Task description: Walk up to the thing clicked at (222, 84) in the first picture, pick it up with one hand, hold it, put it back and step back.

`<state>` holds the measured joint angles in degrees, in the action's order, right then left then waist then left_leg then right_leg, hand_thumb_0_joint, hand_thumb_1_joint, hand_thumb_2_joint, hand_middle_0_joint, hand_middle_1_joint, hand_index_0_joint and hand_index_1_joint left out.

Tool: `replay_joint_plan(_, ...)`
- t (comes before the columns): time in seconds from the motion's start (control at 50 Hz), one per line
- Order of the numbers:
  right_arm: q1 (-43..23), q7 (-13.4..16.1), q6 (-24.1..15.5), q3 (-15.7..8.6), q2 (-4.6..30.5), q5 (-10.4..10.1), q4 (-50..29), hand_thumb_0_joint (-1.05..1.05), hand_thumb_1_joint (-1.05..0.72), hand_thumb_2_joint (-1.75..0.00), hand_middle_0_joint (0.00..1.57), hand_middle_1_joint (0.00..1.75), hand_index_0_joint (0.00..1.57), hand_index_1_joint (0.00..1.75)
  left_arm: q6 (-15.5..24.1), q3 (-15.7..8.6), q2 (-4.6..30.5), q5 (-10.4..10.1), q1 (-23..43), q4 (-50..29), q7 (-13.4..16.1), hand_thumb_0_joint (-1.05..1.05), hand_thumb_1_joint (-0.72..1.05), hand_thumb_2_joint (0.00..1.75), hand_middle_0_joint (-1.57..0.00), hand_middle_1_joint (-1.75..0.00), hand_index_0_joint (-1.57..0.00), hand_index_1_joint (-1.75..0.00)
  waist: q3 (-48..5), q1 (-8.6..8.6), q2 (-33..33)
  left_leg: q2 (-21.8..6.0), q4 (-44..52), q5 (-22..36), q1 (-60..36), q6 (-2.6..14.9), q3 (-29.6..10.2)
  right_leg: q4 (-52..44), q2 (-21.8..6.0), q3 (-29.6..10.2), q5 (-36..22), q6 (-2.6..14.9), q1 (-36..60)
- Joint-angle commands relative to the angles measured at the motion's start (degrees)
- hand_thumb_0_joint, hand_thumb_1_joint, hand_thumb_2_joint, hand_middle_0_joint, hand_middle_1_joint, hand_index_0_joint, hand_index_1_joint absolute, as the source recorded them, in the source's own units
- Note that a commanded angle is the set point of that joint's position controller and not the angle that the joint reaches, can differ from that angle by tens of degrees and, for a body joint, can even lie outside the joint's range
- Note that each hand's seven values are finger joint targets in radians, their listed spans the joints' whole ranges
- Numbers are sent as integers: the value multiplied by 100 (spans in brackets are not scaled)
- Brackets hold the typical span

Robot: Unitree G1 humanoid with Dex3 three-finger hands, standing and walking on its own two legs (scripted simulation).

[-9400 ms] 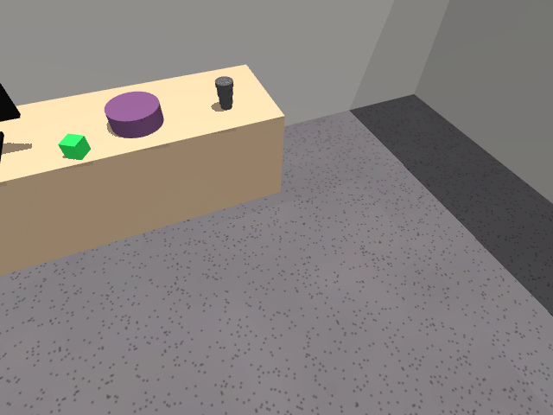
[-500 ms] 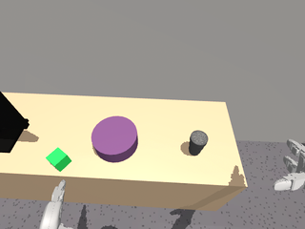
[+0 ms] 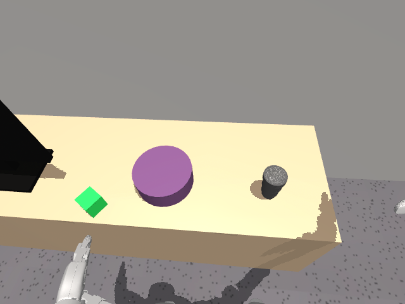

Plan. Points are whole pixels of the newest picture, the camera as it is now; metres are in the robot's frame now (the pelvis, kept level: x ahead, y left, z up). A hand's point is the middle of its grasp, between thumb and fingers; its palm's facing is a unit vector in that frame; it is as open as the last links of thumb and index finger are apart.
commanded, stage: go down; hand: right
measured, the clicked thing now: (271, 184) +0.49 -0.16 -0.23
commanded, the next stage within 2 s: approach in 0.58 s
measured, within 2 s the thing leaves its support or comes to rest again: neither
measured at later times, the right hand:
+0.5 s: hand out of the picture +0.39 -0.36 +0.07, palm faces +0.15 +0.99 -0.05, open 17.5 cm
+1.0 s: hand (380, 164) +0.41 -0.33 +0.02, palm faces +0.11 +0.99 +0.05, open 17.5 cm
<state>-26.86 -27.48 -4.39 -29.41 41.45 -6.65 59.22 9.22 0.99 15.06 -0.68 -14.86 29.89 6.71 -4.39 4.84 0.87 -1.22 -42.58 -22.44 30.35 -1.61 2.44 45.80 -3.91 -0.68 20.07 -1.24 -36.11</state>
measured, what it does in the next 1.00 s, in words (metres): stands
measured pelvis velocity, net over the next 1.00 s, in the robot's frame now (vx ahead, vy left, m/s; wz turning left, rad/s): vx -0.01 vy -0.01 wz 0.02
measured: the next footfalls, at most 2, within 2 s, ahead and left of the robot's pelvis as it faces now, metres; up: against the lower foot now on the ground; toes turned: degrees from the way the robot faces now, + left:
none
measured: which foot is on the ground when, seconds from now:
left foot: down 0.00-1.00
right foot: down 0.00-1.00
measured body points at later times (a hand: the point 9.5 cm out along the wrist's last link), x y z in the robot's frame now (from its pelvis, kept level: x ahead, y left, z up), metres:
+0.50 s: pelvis +0.00 -0.01 +0.00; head +0.07 -0.04 +0.44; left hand +0.15 +0.26 -0.06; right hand +0.38 -0.41 +0.08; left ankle -0.02 +0.14 -0.71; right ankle +0.02 -0.13 -0.71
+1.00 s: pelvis -0.01 -0.01 -0.03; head +0.09 -0.05 +0.40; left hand +0.15 +0.25 -0.07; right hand +0.40 -0.38 +0.02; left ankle -0.02 +0.14 -0.71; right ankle +0.02 -0.13 -0.71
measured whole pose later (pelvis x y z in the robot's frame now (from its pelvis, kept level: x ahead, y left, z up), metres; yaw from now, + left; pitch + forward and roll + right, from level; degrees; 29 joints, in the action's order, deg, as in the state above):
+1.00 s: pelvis -0.01 -0.01 -0.03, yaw +1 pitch +18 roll +3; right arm -36.3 -31.5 -21.6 -33.6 43.3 -12.3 70.1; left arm 10.2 2.8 13.8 1.0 -14.3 21.5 3.2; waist -7.2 9.3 2.0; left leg -0.8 -53.9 -25.9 46.2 -2.1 2.5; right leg 57.8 -4.4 -1.7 23.7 -0.7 -52.5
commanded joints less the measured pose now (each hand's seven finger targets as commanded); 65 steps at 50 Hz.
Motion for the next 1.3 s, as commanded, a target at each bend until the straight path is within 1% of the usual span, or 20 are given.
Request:
replay_joint_plan(0.0,-1793,-33,-451,-375,2186,-144,-893,0,54,-2,6,4,6,4,255,-255,778,-18,197,-726,39,0,-54,5,-5,-5,-5,-5,-1671,-126,-946,182,503,1515,-133,230,-5,-541,236,-30,-1470,231,1440)
replay_joint_plan(0.08,-2170,-68,-550,-395,2327,-163,-1003,0,54,-2,6,4,5,4,262,-535,1157,9,322,-1002,75,0,-55,5,-5,-5,-5,-6,-2241,15,-919,204,456,1713,-124,224,4,-443,205,-67,-1790,218,1868)
replay_joint_plan(0.22,-2192,-62,-632,-419,2344,-179,-781,0,54,-2,6,4,6,4,213,-208,801,-9,300,-831,22,0,-54,5,-5,-5,-5,-5,-1935,-77,-1107,221,483,1501,-15,247,22,-496,208,-62,-1581,201,1614)
replay_joint_plan(0.28,-2272,-80,-644,-359,2321,-163,-720,0,54,-2,6,4,5,4,198,-406,973,0,120,-777,33,0,-54,5,-5,-5,-5,-5,-2002,65,-1051,232,474,1558,68,245,9,-474,202,-64,-1602,210,1657)
replay_joint_plan(0.32,-2474,-57,-680,-496,2565,-176,-939,0,54,-2,6,4,5,4,220,-436,1053,-7,258,-1002,45,0,-54,5,-5,-6,-5,-6,-2286,45,-1109,216,474,1695,-47,237,1,-419,207,-59,-1741,212,1809)
replay_joint_plan(0.38,-2292,-93,-661,-368,2262,-231,-751,0,52,-2,7,4,6,4,197,-380,953,-25,118,-870,16,0,-55,6,-5,-6,-5,-6,-2023,32,-1030,242,445,1728,65,231,45,-428,202,-77,-1837,199,1728)
replay_joint_plan(0.62,-2566,-130,-757,-498,2518,-238,-586,0,51,-3,7,4,6,4,157,-379,999,-5,109,-863,-26,0,-55,6,-5,-5,-5,-5,-2209,56,-1192,294,368,1635,265,266,89,-336,121,-152,-2251,126,1849)
replay_joint_plan(0.66,-2857,-119,-798,-562,2691,-235,-769,0,59,-3,5,5,5,5,171,-454,1094,5,152,-1018,-16,0,-58,7,-5,-4,-3,-5,-2296,133,-1175,265,397,1682,216,250,52,-310,152,-119,-2036,169,1853)
replay_joint_plan(0.68,-2696,-113,-787,-573,2640,-214,-588,0,51,-4,6,4,6,4,151,-252,877,-4,64,-878,-49,0,-54,4,-5,-4,-4,-5,-2090,29,-1132,256,388,1640,189,259,44,-333,180,-93,-1867,180,1614)
replay_joint_plan(0.72,-2492,-184,-839,-408,2266,-293,-229,0,52,-3,7,4,6,4,171,-401,947,-11,93,-887,-62,0,-55,5,-4,-4,-4,-5,-1737,182,-916,268,369,1455,404,247,56,-351,169,-103,-1512,201,1354)
replay_joint_plan(0.76,-2484,-268,-1011,-281,1959,-358,-73,0,53,-2,7,4,6,4,246,-259,799,25,319,-989,-113,0,-55,5,-4,-4,-4,-5,-1753,236,-868,253,252,1468,595,232,23,-181,175,-100,-1468,213,1192)
replay_joint_plan(0.82,-2470,-379,-1396,-433,1860,-521,121,0,56,-3,7,4,6,4,315,-58,613,51,367,-1116,-193,0,-56,5,-4,-4,-3,-5,-2024,286,-668,245,-109,1524,900,211,-13,211,167,-148,-1609,235,896)
replay_joint_plan(0.92,-2507,-432,-2068,-624,1808,-667,121,0,55,-2,7,4,7,4,395,-468,1031,160,-46,-1716,-221,0,-56,5,-4,-4,-3,-5,-2496,518,-767,250,-657,1494,1378,185,-68,825,209,-168,-1598,260,575)
replay_joint_plan(0.94,-2322,-443,-2140,-548,1525,-720,367,0,56,-1,7,4,7,4,391,-433,975,177,-217,-1718,-258,0,-56,5,-4,-4,-3,-5,-2321,575,-700,290,-792,1362,1633,203,-23,920,182,-205,-1553,250,398)
replay_joint_plan(0.96,-2264,-399,-2228,-549,1437,-677,361,0,56,-1,7,4,7,4,415,-466,966,203,-145,-2032,-290,0,-55,5,-4,-4,-3,-5,-2332,586,-625,285,-898,1275,1722,199,-31,1033,178,-217,-1434,271,263)
replay_joint_plan(1.0,-2533,-282,-2480,-848,1878,-591,-11,0,59,-1,7,4,7,4,414,-403,857,278,-394,-2138,-339,0,-56,5,-4,-4,-3,-5,-2634,509,-990,296,-1191,1251,1972,224,-56,1286,168,-221,-1562,218,134)
replay_joint_plan(1.04,-2652,-151,-2662,-975,1988,-483,-346,0,59,-1,7,4,7,4,429,-523,937,337,-464,-2725,-370,0,-55,5,-4,-4,-4,-5,-2859,549,-1133,315,-1379,1174,2047,247,-58,1451,165,-228,-1436,207,29)
replay_joint_plan(1.16,-2932,191,-3063,-934,1707,-248,-543,0,60,0,7,4,7,4,433,-737,931,498,-455,-2931,-483,0,-55,5,-4,-4,-3,-5,-2874,681,-1798,340,-2082,591,3073,316,-24,2006,43,-297,-978,105,-549)
replay_joint_plan(1.2,-2793,254,-3168,-878,1496,-184,-280,0,60,-1,7,4,7,4,468,-1001,1171,555,-412,-3245,-496,0,-55,5,-4,-4,-3,-5,-3072,875,-1871,369,-2338,491,3369,323,52,2217,-25,-385,-1050,65,-585)
replay_joint_plan(1.28,-2652,393,-3309,-947,1330,-72,77,0,59,-3,6,5,6,5,441,-962,1150,586,-632,-3794,-582,0,-55,5,-4,-4,-4,-5,-3110,1057,-1671,425,-2663,196,3700,341,144,2554,-87,-495,-466,85,-1214)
